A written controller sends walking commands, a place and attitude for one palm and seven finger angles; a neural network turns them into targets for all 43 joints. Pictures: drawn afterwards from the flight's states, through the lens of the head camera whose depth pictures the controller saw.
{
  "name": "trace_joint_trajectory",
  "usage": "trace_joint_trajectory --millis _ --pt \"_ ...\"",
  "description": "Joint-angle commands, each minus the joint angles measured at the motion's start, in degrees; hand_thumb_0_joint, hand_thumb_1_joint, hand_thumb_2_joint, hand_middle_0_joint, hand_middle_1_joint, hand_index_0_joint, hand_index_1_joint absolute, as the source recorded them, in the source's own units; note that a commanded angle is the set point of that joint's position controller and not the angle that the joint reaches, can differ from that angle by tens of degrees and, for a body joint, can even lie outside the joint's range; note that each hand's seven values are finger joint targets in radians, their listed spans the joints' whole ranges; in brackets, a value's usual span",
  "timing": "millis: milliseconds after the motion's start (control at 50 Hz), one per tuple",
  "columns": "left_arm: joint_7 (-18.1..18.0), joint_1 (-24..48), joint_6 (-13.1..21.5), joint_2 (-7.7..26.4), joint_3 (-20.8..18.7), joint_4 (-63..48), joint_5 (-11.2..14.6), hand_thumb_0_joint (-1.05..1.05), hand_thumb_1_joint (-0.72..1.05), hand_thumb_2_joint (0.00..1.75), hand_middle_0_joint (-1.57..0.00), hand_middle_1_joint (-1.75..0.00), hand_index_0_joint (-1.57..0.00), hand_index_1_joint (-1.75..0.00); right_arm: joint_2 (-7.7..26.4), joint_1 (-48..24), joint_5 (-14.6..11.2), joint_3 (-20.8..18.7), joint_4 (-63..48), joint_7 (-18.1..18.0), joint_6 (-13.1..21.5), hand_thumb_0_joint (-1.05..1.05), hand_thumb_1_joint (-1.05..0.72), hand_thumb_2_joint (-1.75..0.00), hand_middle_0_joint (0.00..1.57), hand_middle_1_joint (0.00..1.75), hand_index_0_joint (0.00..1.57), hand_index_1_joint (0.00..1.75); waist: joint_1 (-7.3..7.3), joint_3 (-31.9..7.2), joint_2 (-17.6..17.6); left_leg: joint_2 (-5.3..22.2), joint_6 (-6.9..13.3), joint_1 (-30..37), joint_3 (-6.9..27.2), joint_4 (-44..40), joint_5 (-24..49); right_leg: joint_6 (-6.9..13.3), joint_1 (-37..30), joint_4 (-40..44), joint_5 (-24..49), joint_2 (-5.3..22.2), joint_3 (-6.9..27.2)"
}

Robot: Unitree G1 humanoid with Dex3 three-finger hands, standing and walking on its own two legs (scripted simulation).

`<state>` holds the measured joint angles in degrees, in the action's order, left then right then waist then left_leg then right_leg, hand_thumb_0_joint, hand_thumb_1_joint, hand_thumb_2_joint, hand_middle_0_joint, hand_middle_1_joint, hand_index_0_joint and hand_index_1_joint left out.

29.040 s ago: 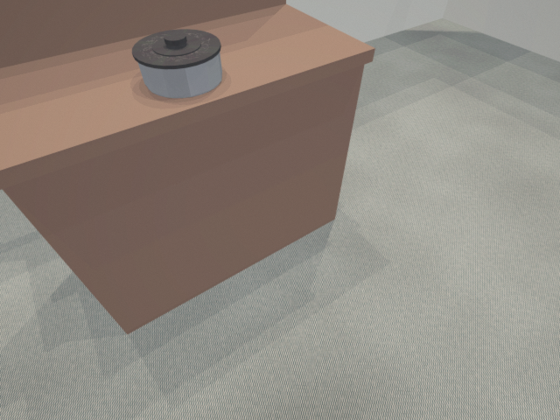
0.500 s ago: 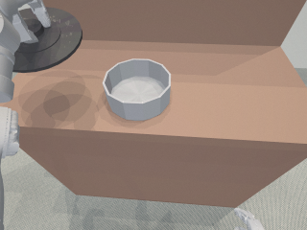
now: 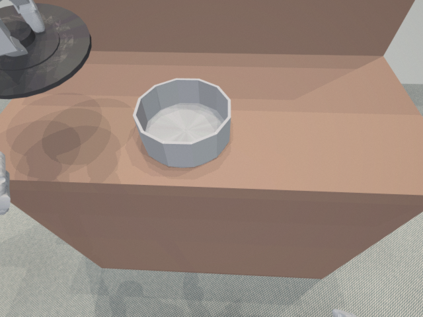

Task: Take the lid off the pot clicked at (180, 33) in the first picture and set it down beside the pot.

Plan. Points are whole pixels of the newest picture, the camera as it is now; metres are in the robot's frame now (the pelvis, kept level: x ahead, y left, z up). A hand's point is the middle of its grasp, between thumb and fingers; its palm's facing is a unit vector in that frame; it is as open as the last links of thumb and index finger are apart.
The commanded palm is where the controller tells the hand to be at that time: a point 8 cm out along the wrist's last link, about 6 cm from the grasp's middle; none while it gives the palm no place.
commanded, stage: lower the lid onto the table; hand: left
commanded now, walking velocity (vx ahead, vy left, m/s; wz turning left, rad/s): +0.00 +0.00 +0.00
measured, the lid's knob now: (15, 35) +0.49 +0.31 +0.27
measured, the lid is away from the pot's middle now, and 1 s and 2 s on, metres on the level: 0.25 0.23 0.24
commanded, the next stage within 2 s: none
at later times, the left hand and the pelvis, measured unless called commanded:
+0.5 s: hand (36, 47) +0.47 +0.28 +0.26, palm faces -0.23 -0.18 -0.96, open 7.8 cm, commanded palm +0.46 +0.28 +0.33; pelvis +0.01 +0.00 +0.00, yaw +0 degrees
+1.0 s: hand (40, 74) +0.45 +0.28 +0.22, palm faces -0.26 -0.16 -0.95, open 7.8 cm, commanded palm +0.45 +0.29 +0.30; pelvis +0.00 -0.01 +0.00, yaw +0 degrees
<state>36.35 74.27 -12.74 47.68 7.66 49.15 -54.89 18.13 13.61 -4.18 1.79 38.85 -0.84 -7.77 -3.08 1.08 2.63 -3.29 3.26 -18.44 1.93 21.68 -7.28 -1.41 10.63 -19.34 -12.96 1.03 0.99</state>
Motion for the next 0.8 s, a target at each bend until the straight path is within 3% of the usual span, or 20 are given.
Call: trace_joint_trajectory --millis 0,40,60,100,140,160,180,240,260,320,360,440,520,560,580,620,660,720,760,780 --pt "-3.6 35.6 -2.3 14.9 -4.6 -8.5 -1.4 0.0 0.63 1.05 -0.72 -1.01 -0.78 -1.02 8.9 -0.8 -0.1 -3.0 -6.1 -0.5 1.5 0.0 -0.9 -0.9 0.2 0.3 0.2 0.3 -0.22 -25.6 2.3 -0.4 0.8 22.2 0.4 1.4 19.5 3.5 2.1 1.1 12.9 -4.5 -3.4" --pt "-3.6 35.6 -2.8 13.8 -3.5 -10.5 -0.5 0.0 0.63 1.05 -0.72 -1.01 -0.78 -1.02 9.6 -1.1 -0.1 -3.4 -6.3 -0.5 2.1 0.0 -0.9 -0.9 0.2 0.3 0.2 0.3 -0.26 -26.0 3.7 -0.3 0.4 22.8 0.4 1.4 19.2 3.8 2.5 1.5 12.2 -4.5 -3.4" --pt "-4.0 40.6 -2.6 14.1 -3.3 -15.6 -1.1 0.0 0.63 1.05 -0.72 -1.01 -0.78 -1.02 8.9 -1.2 -0.1 -3.1 -6.9 -0.4 2.5 0.0 -0.9 -0.9 0.2 0.3 0.2 0.3 -0.34 -29.9 5.7 -0.5 0.5 25.3 0.7 1.5 20.0 3.5 2.5 1.1 11.6 -4.8 -3.0" --pt "-4.2 39.3 -3.3 11.4 -1.6 -12.2 -1.3 0.0 0.63 1.05 -0.72 -1.01 -0.78 -1.02 8.6 -1.4 -0.1 -2.9 -6.5 -0.7 2.8 0.0 -0.9 -0.9 0.2 0.3 0.2 0.3 -0.85 -28.3 5.0 -0.4 0.6 25.2 1.3 1.6 18.7 3.7 3.9 1.0 10.2 -4.9 -3.4" --pt "-4.2 36.6 -3.6 11.1 -1.4 -9.7 -0.8 0.0 0.63 1.05 -0.72 -1.01 -0.78 -1.02 9.2 -1.0 0.1 -3.0 -6.0 -0.9 3.1 0.0 -0.9 -0.9 0.2 0.3 0.2 0.3 -1.03 -25.5 4.1 -0.3 0.3 23.2 0.9 0.9 15.8 4.0 4.2 1.9 9.3 -4.7 -3.5" --pt "-4.5 39.7 -3.3 12.8 -2.7 -11.5 -1.7 0.0 0.63 1.05 -0.72 -1.01 -0.78 -1.02 8.7 -0.8 0.2 -2.9 -6.0 -0.8 3.2 0.0 -0.9 -0.9 0.2 0.3 0.2 0.3 -0.81 -27.2 3.5 -0.6 0.6 23.7 1.0 0.6 14.9 3.7 3.4 1.5 9.2 -4.9 -3.2" --pt "-4.4 37.2 -3.7 11.2 -1.8 -6.3 -2.0 0.0 0.63 1.05 -0.72 -1.01 -0.78 -1.02 8.5 -1.5 0.2 -2.7 -5.7 -1.1 3.0 0.0 -0.9 -0.9 0.2 0.3 0.2 0.3 -1.18 -24.4 2.1 -0.6 0.8 22.1 0.8 0.9 13.9 3.9 4.2 1.3 9.1 -4.7 -3.4" --pt "-4.3 36.7 -3.2 12.7 -2.4 -4.7 -1.5 0.0 0.63 1.05 -0.72 -1.01 -0.78 -1.02 9.2 -0.7 0.5 -2.8 -5.1 -1.3 2.7 0.0 -0.9 -0.9 0.2 0.3 0.2 0.3 -1.25 -23.8 0.2 -0.6 0.7 19.8 -0.1 0.4 11.4 3.8 3.0 1.8 10.0 -4.1 -3.4" --pt "-4.8 41.0 -2.5 14.7 -3.4 -8.7 -2.3 0.0 0.63 1.05 -0.72 -1.01 -0.78 -1.02 8.8 -0.4 0.5 -2.7 -5.5 -1.1 2.8 0.0 -0.9 -0.9 0.2 0.3 0.2 0.3 -0.87 -27.8 1.3 -1.0 0.8 21.4 0.1 0.4 12.7 3.5 1.6 1.1 10.8 -4.5 -3.0" --pt "-5.0 41.5 -2.0 12.3 -2.0 -6.8 -2.4 0.0 0.63 1.05 -0.72 -1.01 -0.78 -1.02 8.4 -0.6 0.5 -2.8 -5.5 -1.3 3.1 0.0 -0.9 -0.9 0.2 0.3 0.2 0.3 -1.28 -27.8 2.6 -0.8 1.0 22.8 0.2 1.2 14.7 3.7 2.8 0.7 11.2 -4.6 -3.1" --pt "-5.4 40.9 -1.5 16.6 -5.4 -8.4 -2.9 0.0 0.63 1.05 -0.72 -1.01 -0.78 -1.02 8.8 0.7 0.8 -3.1 -5.4 -1.1 3.2 0.0 -0.9 -0.9 0.2 0.3 0.2 0.3 -0.74 -30.2 2.8 -0.7 0.9 22.9 0.1 1.7 16.6 3.5 1.2 0.5 12.7 -4.7 -2.6" --pt "-4.7 35.7 -1.7 11.2 -1.9 -5.8 -1.8 0.0 0.63 1.05 -0.72 -1.01 -0.78 -1.02 8.8 1.1 0.7 -3.6 -5.7 -0.9 2.8 0.0 -0.9 -0.9 0.2 0.3 0.2 0.3 -1.37 -26.7 3.3 -0.4 0.9 22.1 -0.5 2.8 20.7 3.8 2.3 0.4 15.4 -4.3 -2.9" --pt "-4.9 31.4 -2.0 14.1 -4.9 -6.5 -2.3 0.0 0.63 1.05 -0.72 -1.01 -0.78 -1.02 8.7 1.0 0.6 -3.4 -6.6 -0.5 1.8 0.0 -0.9 -0.9 0.2 0.3 0.2 0.3 -0.65 -27.0 2.2 -0.5 1.4 21.4 -0.5 3.2 21.3 3.4 1.3 -0.4 16.2 -4.5 -2.7" --pt "-5.1 33.1 -1.5 16.0 -6.0 -12.2 -1.8 0.0 0.63 1.05 -0.72 -1.01 -0.78 -1.02 9.0 1.1 0.5 -3.5 -7.3 -0.3 1.7 0.0 -0.9 -0.9 0.2 0.3 0.2 0.3 -0.47 -29.8 3.7 -0.4 1.4 22.7 -0.6 3.6 24.0 3.2 0.2 -0.6 17.7 -4.5 -2.3" --pt "-4.9 31.4 -1.8 13.3 -4.4 -8.9 -1.8 0.0 0.63 1.05 -0.72 -1.01 -0.78 -1.02 8.7 0.8 0.5 -3.6 -7.1 -0.6 1.5 0.0 -0.9 -0.9 0.2 0.3 0.2 0.3 -1.08 -27.7 2.9 -0.5 1.7 22.1 -0.8 4.4 23.8 3.3 1.4 -0.7 17.8 -4.6 -2.5" --pt "-4.7 30.3 -2.0 14.6 -5.3 -10.1 -1.3 0.0 0.63 1.05 -0.72 -1.01 -0.78 -1.02 8.9 1.1 0.3 -3.7 -7.4 -0.5 1.1 0.0 -0.9 -0.9 0.2 0.3 0.2 0.3 -0.95 -27.1 2.2 -0.3 1.7 21.6 -0.8 3.8 21.9 3.1 1.3 -0.5 17.0 -4.6 -2.6" --pt "-5.3 32.3 -1.1 19.0 -8.7 -16.3 -1.2 0.0 0.63 1.05 -0.72 -1.01 -0.78 -1.02 9.2 1.3 0.4 -3.9 -8.0 -0.4 1.5 0.0 -0.9 -0.9 0.2 0.3 0.2 0.3 -0.27 -31.5 3.9 -0.4 1.8 23.3 -0.8 4.3 23.9 3.0 -0.6 -0.9 18.4 -4.6 -1.9" --pt "-5.2 29.8 -1.0 16.5 -7.7 -16.0 -0.5 0.0 0.63 1.05 -0.72 -1.01 -0.78 -1.02 8.9 0.7 0.2 -4.0 -8.3 -0.6 1.5 0.0 -0.9 -0.9 0.2 0.3 0.2 0.3 -0.67 -30.5 4.7 -0.2 2.0 24.3 -0.7 5.3 26.6 3.0 0.8 -1.4 19.2 -4.6 -2.0" --pt "-5.3 27.0 -1.1 18.5 -9.2 -15.1 -0.4 0.0 0.63 1.05 -0.72 -1.01 -0.78 -1.02 9.2 1.4 0.2 -4.0 -8.1 -0.4 1.0 0.0 -0.9 -0.9 0.2 0.3 0.2 0.3 -0.48 -28.6 3.7 -0.2 1.8 22.4 -0.6 5.1 24.8 2.9 0.9 -1.2 18.2 -4.8 -2.2" --pt "-4.9 25.4 -1.4 14.9 -6.4 -10.4 -0.6 0.0 0.63 1.05 -0.72 -1.01 -0.78 -1.02 8.9 0.7 0.2 -3.8 -7.8 -0.7 0.6 0.0 -0.9 -0.9 0.2 0.3 0.2 0.3 -1.2 -25.0 2.9 -0.3 1.9 20.6 -0.8 5.0 22.1 3.2 2.3 -1.0 17.0 -4.8 -2.6"
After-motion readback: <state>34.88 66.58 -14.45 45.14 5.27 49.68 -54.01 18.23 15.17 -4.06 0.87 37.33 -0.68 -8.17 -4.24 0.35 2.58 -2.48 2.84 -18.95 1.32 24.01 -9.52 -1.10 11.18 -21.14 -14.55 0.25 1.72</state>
